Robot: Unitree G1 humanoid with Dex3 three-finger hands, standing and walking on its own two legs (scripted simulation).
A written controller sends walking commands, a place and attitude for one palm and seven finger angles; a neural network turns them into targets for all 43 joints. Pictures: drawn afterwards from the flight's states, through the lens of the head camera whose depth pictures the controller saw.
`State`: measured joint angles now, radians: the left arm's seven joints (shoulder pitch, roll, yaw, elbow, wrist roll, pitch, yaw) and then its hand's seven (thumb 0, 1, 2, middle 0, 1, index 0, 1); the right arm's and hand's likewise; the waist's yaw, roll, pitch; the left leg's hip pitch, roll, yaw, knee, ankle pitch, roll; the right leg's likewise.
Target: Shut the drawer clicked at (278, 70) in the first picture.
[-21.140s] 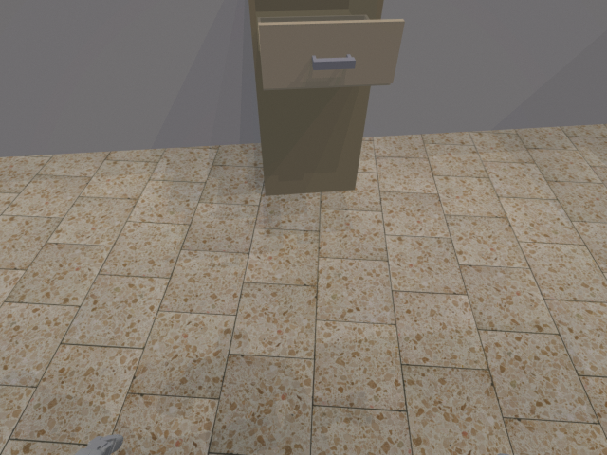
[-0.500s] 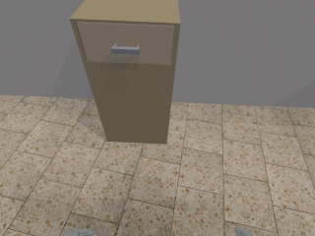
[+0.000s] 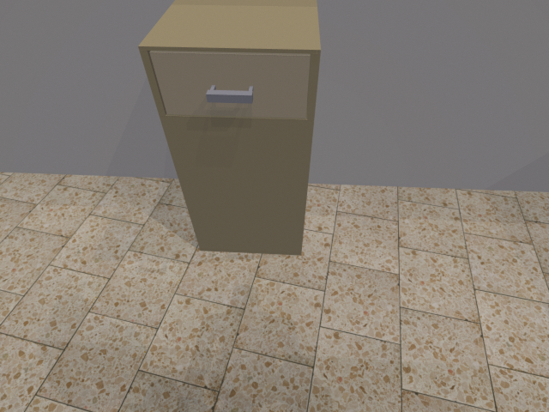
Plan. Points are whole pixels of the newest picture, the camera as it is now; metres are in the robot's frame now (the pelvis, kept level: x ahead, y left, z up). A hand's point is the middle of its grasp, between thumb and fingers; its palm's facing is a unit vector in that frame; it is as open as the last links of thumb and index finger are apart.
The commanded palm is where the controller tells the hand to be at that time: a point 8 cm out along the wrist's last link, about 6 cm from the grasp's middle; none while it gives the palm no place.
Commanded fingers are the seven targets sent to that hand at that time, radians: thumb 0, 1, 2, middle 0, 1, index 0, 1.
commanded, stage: let the arm hang, fingers relaxed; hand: left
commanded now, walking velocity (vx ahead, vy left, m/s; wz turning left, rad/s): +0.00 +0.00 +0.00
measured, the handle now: (231, 92) +0.86 +0.17 +0.02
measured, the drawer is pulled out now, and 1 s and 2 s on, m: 0.00 0.00 0.00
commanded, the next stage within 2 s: look to check the result in 0.34 s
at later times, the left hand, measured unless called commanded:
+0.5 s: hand out of the picture +0.01 +0.16 -0.17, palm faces +0.03 -0.98 -0.20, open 7.4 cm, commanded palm none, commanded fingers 0.00 0.90 0.90 -0.20 -0.30 -0.20 -0.30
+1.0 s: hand out of the picture +0.04 +0.16 -0.17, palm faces +0.02 -0.98 -0.21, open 7.4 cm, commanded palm none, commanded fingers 0.00 0.90 0.90 -0.20 -0.30 -0.20 -0.30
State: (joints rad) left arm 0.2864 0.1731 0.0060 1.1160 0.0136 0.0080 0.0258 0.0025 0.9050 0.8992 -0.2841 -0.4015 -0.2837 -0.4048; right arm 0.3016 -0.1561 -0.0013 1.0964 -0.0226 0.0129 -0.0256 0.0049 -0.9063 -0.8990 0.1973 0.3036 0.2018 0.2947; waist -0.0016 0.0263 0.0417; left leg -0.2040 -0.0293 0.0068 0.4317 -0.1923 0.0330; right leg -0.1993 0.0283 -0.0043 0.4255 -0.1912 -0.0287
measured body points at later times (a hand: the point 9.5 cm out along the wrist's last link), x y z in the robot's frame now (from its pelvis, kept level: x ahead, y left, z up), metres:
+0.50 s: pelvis +0.01 -0.01 +0.00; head +0.02 -0.02 +0.45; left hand +0.01 +0.21 -0.16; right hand -0.01 -0.23 -0.16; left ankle +0.03 +0.10 -0.74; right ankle +0.03 -0.10 -0.74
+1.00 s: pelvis +0.02 -0.02 +0.00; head +0.03 -0.02 +0.45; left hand +0.04 +0.21 -0.15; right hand +0.02 -0.24 -0.16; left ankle +0.03 +0.10 -0.74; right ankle +0.03 -0.10 -0.74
